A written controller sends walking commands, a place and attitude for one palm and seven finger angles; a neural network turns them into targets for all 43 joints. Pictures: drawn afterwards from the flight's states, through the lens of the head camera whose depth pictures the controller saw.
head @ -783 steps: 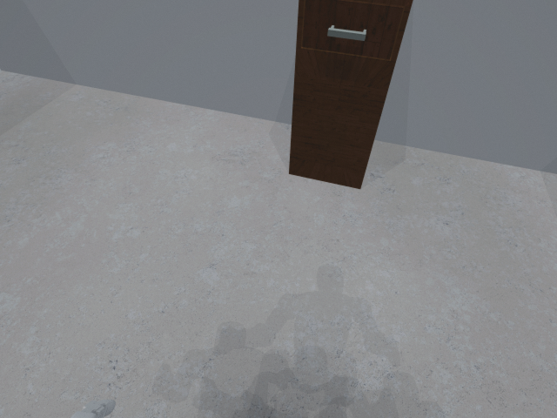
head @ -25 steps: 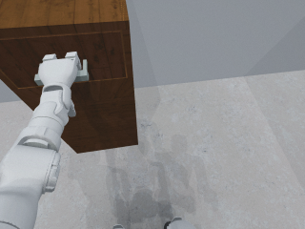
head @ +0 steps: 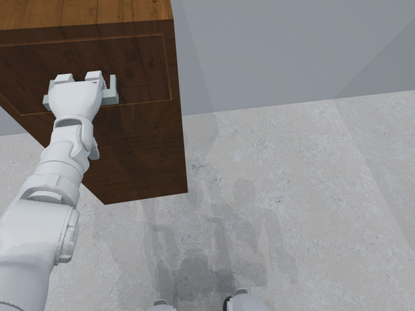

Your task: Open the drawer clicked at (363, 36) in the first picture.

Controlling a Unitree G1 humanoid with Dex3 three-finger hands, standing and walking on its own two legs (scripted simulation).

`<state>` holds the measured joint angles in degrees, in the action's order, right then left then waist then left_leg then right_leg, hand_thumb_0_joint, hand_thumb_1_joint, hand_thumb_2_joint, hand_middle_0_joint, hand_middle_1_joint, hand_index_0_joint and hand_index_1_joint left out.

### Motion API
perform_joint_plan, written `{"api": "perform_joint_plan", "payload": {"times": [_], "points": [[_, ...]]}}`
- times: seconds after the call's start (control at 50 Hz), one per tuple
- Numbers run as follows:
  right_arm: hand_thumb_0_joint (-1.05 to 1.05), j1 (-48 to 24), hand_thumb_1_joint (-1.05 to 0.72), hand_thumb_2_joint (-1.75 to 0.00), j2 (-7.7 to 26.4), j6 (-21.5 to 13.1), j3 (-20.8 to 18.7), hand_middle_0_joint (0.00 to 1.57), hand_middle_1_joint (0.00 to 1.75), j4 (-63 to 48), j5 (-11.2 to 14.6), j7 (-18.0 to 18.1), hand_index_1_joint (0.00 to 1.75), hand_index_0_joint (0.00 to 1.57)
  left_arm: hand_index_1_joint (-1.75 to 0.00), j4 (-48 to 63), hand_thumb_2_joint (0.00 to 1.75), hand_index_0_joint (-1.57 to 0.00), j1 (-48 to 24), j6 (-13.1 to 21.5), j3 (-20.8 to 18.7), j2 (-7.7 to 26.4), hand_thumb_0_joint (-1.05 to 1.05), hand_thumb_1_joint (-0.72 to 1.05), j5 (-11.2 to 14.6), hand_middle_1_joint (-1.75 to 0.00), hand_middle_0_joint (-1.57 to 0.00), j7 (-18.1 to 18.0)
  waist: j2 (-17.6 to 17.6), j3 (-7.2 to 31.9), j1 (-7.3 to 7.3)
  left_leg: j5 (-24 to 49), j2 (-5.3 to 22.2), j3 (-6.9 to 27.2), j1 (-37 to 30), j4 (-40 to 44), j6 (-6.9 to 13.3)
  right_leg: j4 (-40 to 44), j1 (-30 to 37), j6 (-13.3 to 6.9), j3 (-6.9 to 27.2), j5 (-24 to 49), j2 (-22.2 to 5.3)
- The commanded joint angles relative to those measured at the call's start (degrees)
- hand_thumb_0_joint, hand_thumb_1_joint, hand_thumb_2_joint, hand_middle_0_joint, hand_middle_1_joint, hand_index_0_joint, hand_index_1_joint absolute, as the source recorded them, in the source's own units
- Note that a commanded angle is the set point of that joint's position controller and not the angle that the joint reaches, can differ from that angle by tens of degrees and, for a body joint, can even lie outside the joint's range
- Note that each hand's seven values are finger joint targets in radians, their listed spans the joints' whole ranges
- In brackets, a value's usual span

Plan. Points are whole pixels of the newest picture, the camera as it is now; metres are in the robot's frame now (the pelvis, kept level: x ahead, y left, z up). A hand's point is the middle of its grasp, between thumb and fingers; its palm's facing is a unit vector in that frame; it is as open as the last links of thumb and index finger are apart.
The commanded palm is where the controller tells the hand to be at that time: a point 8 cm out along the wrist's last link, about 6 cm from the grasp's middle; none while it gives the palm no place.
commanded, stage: lower the fingers behind the handle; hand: left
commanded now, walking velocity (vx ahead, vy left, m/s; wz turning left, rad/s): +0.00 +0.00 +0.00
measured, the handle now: (82, 91) +0.55 +0.22 +0.05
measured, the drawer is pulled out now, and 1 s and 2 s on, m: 0.00 0.00 0.09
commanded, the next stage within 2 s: close the thumb around the handle in 0.10 s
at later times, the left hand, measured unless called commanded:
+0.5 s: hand (85, 119) +0.50 +0.21 +0.03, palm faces -0.03 -0.02 -1.00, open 11.3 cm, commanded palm +0.48 +0.21 +0.07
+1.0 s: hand (84, 119) +0.50 +0.21 +0.03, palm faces -0.04 -0.01 -1.00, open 5.7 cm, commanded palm +0.48 +0.21 +0.07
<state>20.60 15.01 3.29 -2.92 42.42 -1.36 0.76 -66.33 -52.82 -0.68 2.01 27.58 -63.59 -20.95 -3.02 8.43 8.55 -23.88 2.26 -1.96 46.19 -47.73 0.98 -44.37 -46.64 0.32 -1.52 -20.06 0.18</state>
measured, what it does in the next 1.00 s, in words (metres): stands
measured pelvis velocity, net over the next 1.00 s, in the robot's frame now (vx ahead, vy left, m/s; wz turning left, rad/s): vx -0.01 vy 0.00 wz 0.00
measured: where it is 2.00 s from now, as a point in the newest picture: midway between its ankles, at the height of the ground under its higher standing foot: outside the picture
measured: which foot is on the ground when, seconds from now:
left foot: down 0.00-1.00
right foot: down 0.00-1.00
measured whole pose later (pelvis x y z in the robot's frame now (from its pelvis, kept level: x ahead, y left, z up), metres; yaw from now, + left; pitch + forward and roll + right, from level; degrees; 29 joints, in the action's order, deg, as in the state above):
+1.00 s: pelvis -0.01 +0.00 +0.00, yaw +0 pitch +21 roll -2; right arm 21.1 14.7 3.0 -2.4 42.5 -1.2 1.3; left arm -66.8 -53.3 0.0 2.9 27.8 -63.2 -20.2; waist -2.9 8.1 8.3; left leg -23.4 2.0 -1.7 45.7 -47.6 1.1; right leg -44.1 -46.0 0.4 -1.7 -19.5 0.0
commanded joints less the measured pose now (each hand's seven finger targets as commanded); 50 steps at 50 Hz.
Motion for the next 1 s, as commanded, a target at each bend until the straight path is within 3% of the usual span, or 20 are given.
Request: {"api": "perform_joint_plan", "payload": {"times": [0.0, 0.08, 0.12, 0.14, 0.18, 0.22, 0.3, 0.34, 0.42, 0.44, 0.48, 0.5, 0.6, 0.66, 0.68, 0.84, 0.88, 0.92, 0.94, 0.98], "points": [[0.0, 10.37, -0.9, -0.9, 9.44, -0.76, -3.49, 0.2, 0.3, -2.15, 0.07, 0.66, 0.3, 0.2, -1.2, 9.31, 0.3, -0.3, -25.18, -0.77, -1.77, 12.52, 0.0, -0.5, 0.36, -1.2, -0.3, -0.92, -2.28, 25.12, 1.06, 27.6, -2.3, 1.59, -18.02, 3.64, 1.19, 3.53, 13.2, -1.58, -0.77, 20.61, 2.93], [0.0, 10.31, -0.9, -0.9, 9.13, -0.78, -3.71, 0.2, 0.3, -2.51, -0.19, 0.8, 0.3, 0.2, -1.2, 11.09, 0.3, -0.3, -23.41, 0.47, -1.16, 10.89, 0.0, -0.5, 0.63, -1.2, -0.3, 0.05, -2.78, 26.59, 0.71, 30.93, -2.0, 1.86, -20.43, 3.11, 1.12, 3.51, 13.16, -1.54, -0.8, 21.76, 3.01], [0.0, 10.38, -0.9, -0.9, 9.11, -0.73, -3.56, 0.2, 0.3, -2.43, -0.26, 0.73, 0.3, 0.2, -1.2, 11.24, 0.3, -0.3, -23.49, 1.15, -1.42, 10.8, 0.0, -0.5, 0.96, -1.2, -0.3, 0.24, -1.99, 25.22, 0.8, 30.56, -2.02, 1.93, -19.49, 3.38, 1.2, 3.67, 13.59, -1.69, -0.83, 21.96, 3.09], [0.0, 10.3, -0.9, -0.9, 9.19, -0.74, -3.58, 0.2, 0.3, -2.47, -0.24, 0.77, 0.3, 0.2, -1.2, 11.43, 0.3, -0.3, -22.24, 1.49, -2.66, 12.28, 0.0, -0.5, 0.86, -1.2, -0.3, 0.02, -2.56, 25.23, 0.15, 30.02, -2.04, 1.78, -19.1, 3.47, 1.21, 3.58, 13.77, -1.62, -0.74, 21.59, 2.98], [0.0, 9.76, -0.9, -0.9, 9.24, -0.65, -3.38, 0.2, 0.3, -2.58, -0.09, 0.95, 0.3, 0.2, -1.2, 10.07, 0.3, -0.3, -21.42, 1.33, -2.21, 12.01, 0.0, -0.5, 0.65, -1.2, -0.3, -0.26, -0.27, 22.37, 0.58, 26.89, -2.22, 1.54, -16.77, 3.94, 1.35, 4.02, 13.51, -1.59, -0.8, 20.3, 3.01], [0.0, 9.64, -0.9, -0.9, 9.43, -0.75, -3.25, 0.2, 0.3, -2.35, -0.2, 0.87, 0.3, 0.2, -1.21, 10.56, 0.35, -0.31, -22.85, 1.51, -3.38, 13.66, 0.0, -0.39, 0.58, -1.21, -0.31, -0.87, -0.94, 22.08, 0.44, 25.82, -2.37, 1.24, -15.85, 4.13, 1.4, 4.0, 13.86, -1.76, -0.64, 20.13, 2.87], [0.0, 9.54, -0.9, -0.9, 9.25, -0.83, -3.34, 0.2, 0.3, -2.64, -0.29, 0.76, 0.3, 0.2, -1.24, 11.59, 0.44, -0.32, -21.5, 1.44, -4.58, 15.12, 0.0, -0.16, 0.35, -1.24, -0.32, -1.65, -2.24, 25.34, -0.49, 27.4, -2.48, 0.99, -16.78, 3.79, 1.27, 3.29, 15.3, -1.72, -0.48, 21.72, 2.81], [0.0, 9.79, -0.9, -0.9, 9.09, -0.82, -3.43, 0.2, 0.3, -2.62, -0.53, 0.58, 0.3, 0.2, -1.25, 12.12, 0.49, -0.33, -21.22, 1.52, -4.21, 14.13, 0.0, -0.05, 0.56, -1.25, -0.33, -1.82, -3.01, 26.65, -0.71, 29.66, -2.41, 1.05, -17.84, 3.47, 1.21, 3.11, 15.61, -1.67, -0.53, 22.87, 2.85], [0.0, 9.52, -0.9, -0.9, 9.31, -0.59, -3.58, 0.2, 0.3, -2.53, -0.48, 0.33, 0.3, 0.2, -1.27, 12.88, 0.59, -0.35, -19.79, 1.08, -5.64, 15.45, 0.0, 0.17, 0.75, -1.27, -0.35, -1.79, -2.19, 27.24, -1.4, 31.48, -2.36, 1.1, -17.84, 3.48, 1.1, 2.97, 17.11, -1.71, -0.52, 24.51, 2.85], [0.0, 9.63, -0.9, -0.9, 9.07, -0.57, -3.7, 0.2, 0.3, -2.58, -0.35, 0.35, 0.3, 0.2, -1.28, 12.05, 0.61, -0.35, -19.04, 0.84, -3.32, 12.55, 0.0, 0.23, 0.61, -1.28, -0.35, -1.67, -1.68, 26.54, -0.53, 31.45, -2.22, 1.19, -18.6, 3.48, 1.16, 3.34, 15.98, -1.55, -0.68, 23.96, 2.95], [0.0, 9.4, -0.9, -0.9, 9.1, -0.66, -3.73, 0.2, 0.3, -2.43, -0.18, 0.31, 0.3, 0.2, -1.29, 11.86, 0.66, -0.36, -19.43, 0.62, -2.41, 11.49, 0.0, 0.34, 0.58, -1.29, -0.36, -1.48, -1.74, 24.07, -0.47, 29.96, -2.23, 1.11, -18.0, 3.95, 1.09, 3.89, 14.87, -1.57, -0.84, 22.43, 3.0], [0.0, 9.58, -0.9, -0.9, 9.19, -0.63, -3.77, 0.2, 0.3, -2.3, -0.02, 0.3, 0.3, 0.2, -1.3, 11.33, 0.68, -0.36, -19.7, 0.44, -2.22, 11.35, 0.0, 0.4, 0.62, -1.3, -0.36, -1.41, -0.49, 23.26, -0.1, 28.76, -2.17, 1.24, -17.92, 4.21, 1.13, 4.12, 14.67, -1.6, -0.89, 21.79, 3.08], [0.0, 9.4, -0.9, -0.9, 9.14, -0.94, -3.76, 0.2, 0.3, -2.22, 0.0, 0.52, 0.3, 0.2, -1.33, 11.41, 0.8, -0.38, -22.67, 0.85, -0.99, 10.36, 0.0, 0.68, 0.72, -1.33, -0.38, -1.14, -2.16, 22.45, 0.62, 26.11, -2.17, 1.6, -19.06, 4.59, 1.11, 4.6, 12.3, -1.75, -0.88, 18.44, 3.07], [0.0, 9.48, -0.9, -0.9, 9.38, -0.89, -3.44, 0.2, 0.3, -1.92, 0.04, 0.84, 0.3, 0.2, -1.34, 9.43, 0.88, -0.4, -22.62, 0.74, -2.67, 13.14, 0.0, 0.84, 0.47, -1.34, -0.4, -0.93, -1.01, 21.94, 0.57, 25.03, -2.29, 1.59, -17.15, 4.48, 1.21, 4.22, 12.93, -1.74, -0.7, 18.72, 2.9], [0.0, 9.46, -0.9, -0.9, 9.16, -0.99, -3.35, 0.2, 0.3, -2.33, 0.01, 0.87, 0.3, 0.2, -1.35, 9.57, 0.9, -0.4, -22.83, 0.77, -1.09, 11.31, 0.0, 0.9, 0.38, -1.35, -0.4, -0.76, -1.54, 22.35, 0.68, 25.14, -2.52, 1.49, -17.16, 4.44, 1.25, 4.23, 12.87, -1.77, -0.72, 18.69, 2.94], [0.0, 10.11, -0.9, -0.9, 9.17, -1.17, -3.4, 0.2, 0.3, -2.33, -0.05, 0.87, 0.3, 0.2, -1.35, 9.08, 0.9, -0.4, -24.28, 0.99, -0.66, 10.85, 0.0, 0.9, 0.63, -1.35, -0.4, -0.5, -1.3, 23.6, 1.23, 25.52, -2.42, 1.63, -17.16, 3.7, 1.34, 3.85, 12.61, -1.62, -0.6, 19.09, 2.98], [0.0, 9.92, -0.9, -0.9, 9.46, -1.08, -3.23, 0.2, 0.3, -2.31, -0.11, 0.96, 0.3, 0.2, -1.35, 8.83, 0.9, -0.4, -24.52, 0.81, -2.03, 13.08, 0.0, 0.9, 0.75, -1.35, -0.4, -0.54, -1.18, 23.27, 1.13, 24.29, -2.59, 1.37, -16.05, 3.71, 1.45, 4.0, 13.18, -1.57, -0.33, 19.0, 2.89], [0.0, 10.1, -0.9, -0.9, 9.54, -0.92, -3.13, 0.2, 0.3, -2.25, -0.02, 1.11, 0.3, 0.2, -1.35, 8.14, 0.9, -0.4, -24.62, 0.5, -2.45, 13.76, 0.0, 0.9, 0.7, -1.35, -0.4, -0.37, -0.15, 23.15, 1.24, 24.15, -2.73, 1.52, -15.32, 3.75, 1.49, 4.01, 13.73, -1.64, -0.38, 19.33, 2.86], [0.0, 10.18, -0.9, -0.9, 9.37, -0.97, -3.02, 0.2, 0.3, -2.23, 0.1, 1.12, 0.3, 0.2, -1.35, 7.19, 0.9, -0.4, -24.87, 0.32, -1.02, 12.5, 0.0, 0.9, 0.63, -1.35, -0.4, -0.3, -0.88, 21.72, 1.73, 23.01, -2.71, 1.4, -14.91, 3.97, 1.48, 4.2, 12.7, -1.52, -0.46, 18.36, 2.84], [0.0, 10.15, -0.9, -0.9, 9.58, -1.07, -2.84, 0.2, 0.3, -2.23, 0.18, 1.23, 0.3, 0.2, -1.35, 6.83, 0.9, -0.4, -25.02, 0.17, -1.9, 13.97, 0.0, 0.9, 0.61, -1.35, -0.4, -0.27, -0.19, 21.58, 1.45, 21.66, -2.83, 1.37, -13.78, 3.96, 1.57, 4.18, 12.87, -1.47, -0.31, 17.53, 2.84]]}}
